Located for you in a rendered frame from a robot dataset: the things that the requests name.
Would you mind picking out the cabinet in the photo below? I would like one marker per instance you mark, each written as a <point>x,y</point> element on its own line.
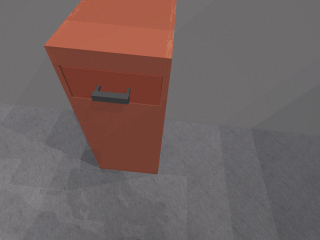
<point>134,36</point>

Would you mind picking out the handle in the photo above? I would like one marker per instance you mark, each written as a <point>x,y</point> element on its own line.
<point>110,97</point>

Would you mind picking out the drawer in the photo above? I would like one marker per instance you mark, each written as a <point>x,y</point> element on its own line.
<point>144,88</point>

